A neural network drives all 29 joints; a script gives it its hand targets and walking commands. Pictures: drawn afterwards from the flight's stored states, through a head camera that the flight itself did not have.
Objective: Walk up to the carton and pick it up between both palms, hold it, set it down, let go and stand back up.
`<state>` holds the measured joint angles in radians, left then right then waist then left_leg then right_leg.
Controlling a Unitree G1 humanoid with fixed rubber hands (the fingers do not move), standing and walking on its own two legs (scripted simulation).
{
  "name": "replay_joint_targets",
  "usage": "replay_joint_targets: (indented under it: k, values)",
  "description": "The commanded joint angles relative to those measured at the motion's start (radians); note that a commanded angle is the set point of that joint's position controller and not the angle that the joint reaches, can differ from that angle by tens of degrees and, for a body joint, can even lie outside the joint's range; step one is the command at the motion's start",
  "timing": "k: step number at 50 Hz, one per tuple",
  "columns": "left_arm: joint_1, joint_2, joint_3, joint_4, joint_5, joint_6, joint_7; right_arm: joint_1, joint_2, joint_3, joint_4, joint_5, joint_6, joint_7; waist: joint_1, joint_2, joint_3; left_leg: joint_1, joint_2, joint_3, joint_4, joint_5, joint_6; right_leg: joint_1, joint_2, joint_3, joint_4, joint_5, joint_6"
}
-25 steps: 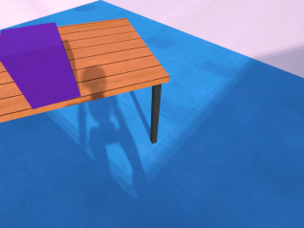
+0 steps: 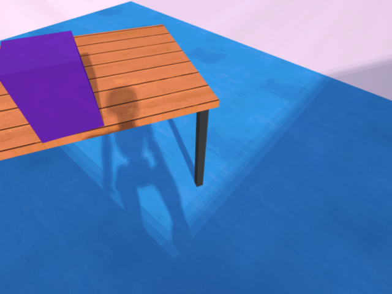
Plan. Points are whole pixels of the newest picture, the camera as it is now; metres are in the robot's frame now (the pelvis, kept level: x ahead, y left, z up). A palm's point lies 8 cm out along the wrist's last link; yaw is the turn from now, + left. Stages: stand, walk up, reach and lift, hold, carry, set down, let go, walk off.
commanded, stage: stand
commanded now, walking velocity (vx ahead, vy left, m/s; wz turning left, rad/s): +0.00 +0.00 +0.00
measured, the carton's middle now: (56, 86) +0.73 +0.46 +0.01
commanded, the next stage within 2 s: walk up in 0.26 s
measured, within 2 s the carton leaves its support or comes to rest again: neither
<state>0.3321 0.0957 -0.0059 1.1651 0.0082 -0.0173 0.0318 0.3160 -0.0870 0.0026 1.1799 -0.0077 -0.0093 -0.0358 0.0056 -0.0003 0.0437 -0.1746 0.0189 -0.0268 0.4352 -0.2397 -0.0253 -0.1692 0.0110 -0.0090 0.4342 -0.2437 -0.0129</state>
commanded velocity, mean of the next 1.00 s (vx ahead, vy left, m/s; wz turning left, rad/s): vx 0.00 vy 0.00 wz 0.00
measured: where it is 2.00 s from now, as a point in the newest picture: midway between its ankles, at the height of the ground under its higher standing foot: (134, 272)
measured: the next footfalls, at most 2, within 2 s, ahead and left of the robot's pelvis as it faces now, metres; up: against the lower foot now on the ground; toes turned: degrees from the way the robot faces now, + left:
left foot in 0.82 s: +0.15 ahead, +0.26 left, +0.00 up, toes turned +23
right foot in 1.34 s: +0.41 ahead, +0.17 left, +0.00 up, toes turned +16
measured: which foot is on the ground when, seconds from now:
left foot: down 0.00-0.46, up 0.48-0.80, down 0.82-1.00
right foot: down 0.00-0.84, up 0.86-1.00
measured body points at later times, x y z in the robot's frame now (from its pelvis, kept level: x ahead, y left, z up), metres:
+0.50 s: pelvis +0.00 +0.00 +0.00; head +0.02 +0.00 +0.45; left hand -0.02 +0.20 -0.16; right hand -0.02 -0.20 -0.17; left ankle -0.01 +0.13 -0.73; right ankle -0.01 -0.11 -0.74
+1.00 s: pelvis +0.10 +0.16 -0.02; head +0.11 +0.18 +0.42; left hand +0.09 +0.40 -0.17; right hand +0.24 -0.03 -0.15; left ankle +0.11 +0.25 -0.74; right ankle +0.08 +0.00 -0.65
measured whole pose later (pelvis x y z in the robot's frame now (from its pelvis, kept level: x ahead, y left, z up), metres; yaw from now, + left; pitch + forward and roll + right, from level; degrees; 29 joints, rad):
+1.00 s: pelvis +0.10 +0.16 -0.02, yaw +19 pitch -1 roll -1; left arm 0.30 0.22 0.02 0.83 0.02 -0.02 -0.02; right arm 0.34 -0.12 -0.05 0.76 -0.03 -0.04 -0.01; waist -0.01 -0.04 0.05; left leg -0.37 -0.01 0.08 0.70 -0.31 0.07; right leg -0.42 -0.13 -0.07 1.25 -0.44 -0.01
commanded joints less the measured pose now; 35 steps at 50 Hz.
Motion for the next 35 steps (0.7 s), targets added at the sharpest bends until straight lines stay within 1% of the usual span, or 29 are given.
replay_joint_targets:
  k: [1,7,22,23,24,25,26,27,28,29,30,32,33,35]
  values:
    - [0.090,0.075,0.014,-0.010,0.001,-0.010,0.006,0.094,-0.078,-0.013,-0.009,0.002,-0.007,-0.005,-0.004,0.001,0.056,-0.028,0.059,-0.042,-0.075,0.105,0.038,-0.035,-0.088,0.082,-0.101,0.095,-0.025]
    - [0.091,0.070,0.017,-0.011,0.000,-0.009,0.008,0.100,-0.074,-0.014,-0.009,0.000,-0.006,-0.006,-0.004,-0.003,0.060,-0.028,0.060,-0.039,-0.073,0.113,0.035,-0.030,-0.088,0.082,-0.100,0.105,-0.025]
    - [0.082,0.071,0.025,-0.018,0.000,-0.008,0.009,0.097,-0.071,-0.018,-0.010,-0.001,-0.006,-0.008,-0.003,0.007,0.064,-0.022,0.061,-0.035,-0.076,0.122,0.033,-0.023,-0.087,0.082,-0.098,0.120,-0.027]
    - [0.064,0.160,0.089,-0.209,0.029,-0.029,0.018,-0.014,-0.205,-0.080,-0.173,0.011,-0.005,0.024,0.062,0.009,-0.027,-0.344,-0.053,-0.004,0.189,-0.254,0.059,0.272,-0.174,0.180,-0.103,-0.252,-0.095]
    - [0.141,0.229,0.118,-0.191,0.041,-0.035,0.037,-0.112,-0.191,-0.077,-0.229,-0.010,0.003,0.034,0.107,-0.133,0.016,-0.607,-0.050,0.081,0.435,-0.360,0.029,0.368,-0.384,0.382,-0.226,-0.415,-0.174]
    - [0.159,0.217,0.119,-0.194,0.052,-0.033,0.061,-0.181,-0.173,-0.082,-0.281,-0.047,0.019,0.041,0.122,-0.081,0.076,-0.666,0.060,0.009,0.606,-0.372,0.012,0.229,-0.535,0.459,-0.272,-0.425,-0.236]
    - [0.116,0.165,0.104,-0.208,0.050,-0.034,0.071,-0.186,-0.164,-0.089,-0.308,-0.048,0.032,0.055,0.089,-0.016,0.135,-0.626,0.095,-0.031,0.661,-0.305,0.007,0.065,-0.529,0.420,-0.302,-0.413,-0.232]
    - [0.080,0.142,0.098,-0.223,0.054,-0.042,0.071,-0.135,-0.136,-0.088,-0.304,-0.045,0.034,0.063,0.049,-0.027,0.150,-0.598,0.111,-0.051,0.671,-0.236,0.003,0.024,-0.482,0.343,-0.305,-0.371,-0.203]
    - [0.057,0.130,0.095,-0.240,0.064,-0.052,0.067,-0.068,-0.127,-0.086,-0.302,-0.047,0.032,0.069,0.024,-0.078,0.111,-0.584,0.116,-0.050,0.691,-0.189,-0.005,0.049,-0.442,0.262,-0.293,-0.324,-0.178]
    - [0.034,0.129,0.092,-0.260,0.063,-0.061,0.065,-0.024,-0.125,-0.083,-0.304,-0.052,0.030,0.076,0.013,-0.118,0.080,-0.551,0.114,-0.034,0.702,-0.147,-0.015,0.043,-0.418,0.192,-0.294,-0.275,-0.163]
    - [0.024,0.129,0.092,-0.274,0.057,-0.069,0.060,-0.021,-0.124,-0.080,-0.316,-0.051,0.028,0.082,0.013,-0.137,0.062,-0.526,0.112,-0.016,0.681,-0.124,-0.024,0.037,-0.401,0.137,-0.297,-0.249,-0.155]
    - [0.019,0.141,0.094,-0.286,0.055,-0.081,0.051,-0.055,-0.108,-0.066,-0.350,-0.042,0.021,0.089,0.017,-0.143,0.078,-0.513,0.124,0.003,0.587,-0.087,-0.034,0.027,-0.381,0.044,-0.295,-0.214,-0.145]
    - [0.013,0.149,0.096,-0.292,0.055,-0.085,0.045,-0.065,-0.095,-0.058,-0.365,-0.039,0.019,0.093,0.014,-0.146,0.092,-0.488,0.128,0.015,0.518,-0.067,-0.031,0.010,-0.365,-0.010,-0.283,-0.195,-0.131]
    - [0.003,0.179,0.100,-0.308,0.053,-0.088,0.028,-0.066,-0.075,-0.043,-0.386,-0.035,0.008,0.100,0.010,-0.154,0.098,-0.375,0.115,0.063,0.364,-0.053,-0.006,-0.041,-0.327,-0.118,-0.240,-0.164,-0.102]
